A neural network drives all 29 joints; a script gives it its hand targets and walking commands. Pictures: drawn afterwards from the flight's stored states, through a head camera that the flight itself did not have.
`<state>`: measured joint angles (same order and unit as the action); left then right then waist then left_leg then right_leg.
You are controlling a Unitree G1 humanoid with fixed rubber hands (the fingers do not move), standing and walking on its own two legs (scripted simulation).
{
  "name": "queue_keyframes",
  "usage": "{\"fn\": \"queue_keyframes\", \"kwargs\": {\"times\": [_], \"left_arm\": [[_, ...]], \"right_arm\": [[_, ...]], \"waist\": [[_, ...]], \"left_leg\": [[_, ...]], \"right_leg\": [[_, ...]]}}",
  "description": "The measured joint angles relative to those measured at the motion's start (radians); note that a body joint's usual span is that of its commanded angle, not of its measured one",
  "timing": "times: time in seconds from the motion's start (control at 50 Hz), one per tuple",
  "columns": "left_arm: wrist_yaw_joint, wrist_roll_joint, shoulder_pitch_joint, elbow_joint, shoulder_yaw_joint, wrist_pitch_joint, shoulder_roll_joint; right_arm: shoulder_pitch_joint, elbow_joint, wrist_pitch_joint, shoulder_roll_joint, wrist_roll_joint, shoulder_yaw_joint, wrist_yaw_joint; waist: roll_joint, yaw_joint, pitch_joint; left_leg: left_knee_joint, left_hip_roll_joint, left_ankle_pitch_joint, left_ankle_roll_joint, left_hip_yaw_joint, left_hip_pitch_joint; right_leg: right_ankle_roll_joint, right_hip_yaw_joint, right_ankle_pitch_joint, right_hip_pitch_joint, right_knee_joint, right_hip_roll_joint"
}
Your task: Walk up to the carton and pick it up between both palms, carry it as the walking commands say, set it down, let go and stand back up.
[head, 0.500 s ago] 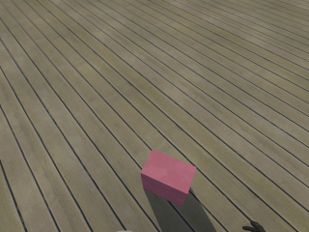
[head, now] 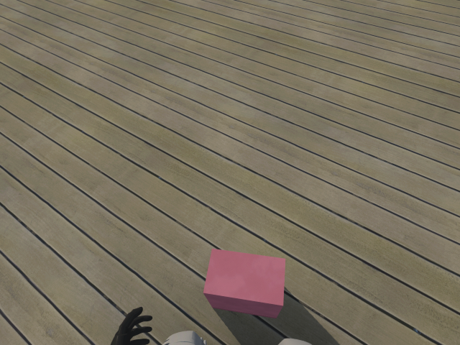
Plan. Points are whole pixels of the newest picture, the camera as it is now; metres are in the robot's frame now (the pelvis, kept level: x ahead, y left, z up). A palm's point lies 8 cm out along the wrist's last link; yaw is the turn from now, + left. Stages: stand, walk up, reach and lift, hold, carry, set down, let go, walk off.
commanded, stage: walk up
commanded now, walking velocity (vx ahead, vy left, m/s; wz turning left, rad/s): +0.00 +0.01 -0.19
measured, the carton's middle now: (245, 285) +0.34 -0.01 -0.63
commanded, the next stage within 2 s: stand in 0.92 s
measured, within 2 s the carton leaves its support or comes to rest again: neither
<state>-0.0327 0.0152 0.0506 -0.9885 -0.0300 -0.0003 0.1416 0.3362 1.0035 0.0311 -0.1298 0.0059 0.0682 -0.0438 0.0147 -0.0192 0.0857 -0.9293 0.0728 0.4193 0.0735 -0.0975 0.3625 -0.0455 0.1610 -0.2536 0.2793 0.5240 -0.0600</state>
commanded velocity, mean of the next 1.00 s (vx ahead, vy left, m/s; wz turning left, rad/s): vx -0.01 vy -0.03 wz -0.09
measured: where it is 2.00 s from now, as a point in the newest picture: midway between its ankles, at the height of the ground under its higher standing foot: outside the picture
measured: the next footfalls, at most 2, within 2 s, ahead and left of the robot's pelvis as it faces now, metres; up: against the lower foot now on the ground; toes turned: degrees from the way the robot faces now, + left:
left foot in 0.14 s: +0.09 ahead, +0.18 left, +0.00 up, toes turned +7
right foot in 0.50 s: +0.02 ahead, -0.12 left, +0.00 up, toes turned +4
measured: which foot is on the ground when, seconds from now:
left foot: up 0.00-0.12, down 0.14-0.50, up 0.52-0.74, down 0.76-1.00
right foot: down 0.00-0.16, up 0.18-0.48, down 0.50-1.00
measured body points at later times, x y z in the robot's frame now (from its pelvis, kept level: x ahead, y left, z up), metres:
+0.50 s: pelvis +0.01 +0.00 -0.01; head +0.05 +0.00 +0.44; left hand +0.11 +0.26 -0.16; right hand -0.01 -0.26 -0.16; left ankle +0.05 +0.17 -0.74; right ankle -0.02 -0.11 -0.74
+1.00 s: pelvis +0.01 -0.01 +0.01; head +0.03 -0.01 +0.46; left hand +0.05 +0.21 -0.15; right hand +0.01 -0.23 -0.15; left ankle +0.01 +0.11 -0.74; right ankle -0.01 -0.11 -0.74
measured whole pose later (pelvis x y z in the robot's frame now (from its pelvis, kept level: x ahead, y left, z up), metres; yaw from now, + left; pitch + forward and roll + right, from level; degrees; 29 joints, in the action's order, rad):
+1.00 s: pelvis +0.01 -0.01 +0.01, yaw -4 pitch -2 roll +0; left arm -0.03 0.00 0.20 -1.15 -0.02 0.01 0.15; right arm 0.24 1.13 0.00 -0.12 0.01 0.04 -0.04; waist 0.00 0.00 0.07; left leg -0.36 0.04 0.22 0.02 -0.07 0.10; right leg -0.01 0.09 -0.22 0.09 0.35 -0.01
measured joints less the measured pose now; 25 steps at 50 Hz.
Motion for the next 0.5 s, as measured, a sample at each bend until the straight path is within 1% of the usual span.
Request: {"fn": "queue_keyframes", "kwargs": {"times": [0.04,0.08,0.1,0.14,0.18,0.2,0.22,0.24,0.26,0.28,0.3,0.34,0.38,0.42,0.44,0.46,0.5], "left_arm": [[0.000,0.002,0.019,-0.032,0.001,-0.007,0.006],[0.003,0.007,0.039,-0.058,0.001,-0.012,0.010],[0.005,0.009,0.050,-0.068,0.000,-0.015,0.013],[0.009,0.007,0.076,-0.087,-0.003,-0.023,0.018],[0.008,0.002,0.096,-0.097,-0.007,-0.036,0.035],[0.009,0.001,0.105,-0.096,-0.013,-0.045,0.044],[0.013,0.003,0.110,-0.094,-0.026,-0.057,0.056],[0.019,0.004,0.111,-0.091,-0.041,-0.069,0.073],[0.026,0.002,0.108,-0.086,-0.054,-0.077,0.090],[0.032,-0.001,0.105,-0.078,-0.064,-0.078,0.104],[0.036,-0.002,0.101,-0.072,-0.070,-0.075,0.115],[0.039,0.000,0.090,-0.062,-0.074,-0.071,0.124],[0.041,0.004,0.081,-0.054,-0.073,-0.077,0.122],[0.045,0.004,0.071,-0.044,-0.072,-0.081,0.116],[0.045,0.002,0.068,-0.039,-0.070,-0.078,0.111],[0.044,0.001,0.065,-0.033,-0.066,-0.070,0.103],[0.040,0.005,0.068,-0.027,-0.057,-0.044,0.091]], "right_arm": [[-0.039,-0.022,-0.009,0.003,0.001,-0.002,0.003],[-0.070,-0.036,-0.013,0.003,0.001,-0.001,0.001],[-0.081,-0.040,-0.015,0.002,0.002,-0.002,-0.001],[-0.088,-0.047,-0.024,-0.008,0.010,-0.003,0.000],[-0.097,-0.039,-0.029,-0.003,0.019,-0.010,0.003],[-0.104,-0.040,-0.028,-0.003,0.023,-0.012,0.003],[-0.112,-0.044,-0.029,-0.002,0.027,-0.013,0.000],[-0.117,-0.050,-0.032,-0.002,0.030,-0.011,-0.007],[-0.117,-0.050,-0.036,-0.003,0.028,-0.008,-0.013],[-0.113,-0.045,-0.037,-0.007,0.025,-0.002,-0.015],[-0.108,-0.034,-0.035,-0.014,0.023,0.003,-0.015],[-0.099,-0.010,-0.029,-0.030,0.022,0.011,-0.011],[-0.095,0.006,-0.027,-0.046,0.026,0.018,-0.006],[-0.094,0.018,-0.025,-0.060,0.031,0.025,-0.001],[-0.095,0.022,-0.024,-0.067,0.033,0.028,0.003],[-0.095,0.028,-0.021,-0.075,0.032,0.031,0.007],[-0.091,0.036,-0.013,-0.087,0.022,0.032,0.015]], "waist": [[-0.009,0.002,0.012],[-0.013,0.007,0.021],[-0.015,0.009,0.022],[-0.002,0.010,0.014],[-0.024,0.019,0.009],[-0.027,0.023,0.007],[-0.026,0.023,0.010],[-0.025,0.020,0.014],[-0.027,0.016,0.018],[-0.029,0.012,0.018],[-0.032,0.010,0.016],[-0.035,0.010,0.014],[-0.032,0.009,0.012],[-0.025,0.006,0.016],[-0.020,0.003,0.019],[-0.014,0.000,0.022],[-0.013,0.001,0.021]], "left_leg": [[0.089,0.015,-0.011,0.001,0.015,0.000],[0.184,0.021,-0.036,0.000,0.022,-0.012],[0.248,0.021,-0.076,-0.003,0.020,-0.029],[0.391,0.032,-0.202,-0.008,0.012,-0.075],[0.372,0.026,-0.191,-0.030,-0.004,-0.077],[0.362,0.031,-0.172,-0.038,-0.011,-0.075],[0.360,0.044,-0.161,-0.041,-0.015,-0.073],[0.365,0.060,-0.160,-0.041,-0.017,-0.072],[0.376,0.074,-0.179,-0.022,-0.016,-0.071],[0.393,0.082,-0.188,-0.019,-0.016,-0.074],[0.410,0.084,-0.195,-0.022,-0.014,-0.078],[0.438,0.084,-0.209,-0.026,-0.013,-0.089],[0.447,0.089,-0.216,-0.023,-0.016,-0.092],[0.444,0.100,-0.217,-0.014,-0.023,-0.088],[0.439,0.105,-0.217,-0.008,-0.025,-0.086],[0.430,0.109,-0.215,-0.001,-0.027,-0.082],[0.386,0.108,-0.197,0.011,-0.034,-0.065]], "right_leg": [[-0.002,-0.009,0.002,-0.015,-0.013,0.002],[0.007,-0.013,-0.003,-0.024,-0.009,0.004],[0.014,-0.015,-0.010,-0.026,0.001,0.003],[0.030,-0.010,-0.035,-0.024,0.036,0.012],[0.048,-0.029,-0.079,-0.020,0.066,0.003],[0.057,-0.043,-0.147,-0.001,0.125,0.012],[0.065,-0.066,-0.221,0.037,0.239,0.033],[0.070,-0.093,-0.263,0.082,0.370,0.061],[0.075,-0.115,-0.269,0.121,0.483,0.083],[0.080,-0.127,-0.248,0.146,0.559,0.092],[0.085,-0.133,-0.218,0.155,0.592,0.087],[0.099,-0.134,-0.196,0.135,0.543,0.063],[0.110,-0.127,-0.224,0.099,0.438,0.048],[0.110,-0.113,-0.237,0.068,0.338,0.042],[0.106,-0.105,-0.224,0.047,0.277,0.040],[0.100,-0.096,-0.182,0.018,0.195,0.039],[0.090,-0.086,-0.050,-0.054,0.005,0.031]]}}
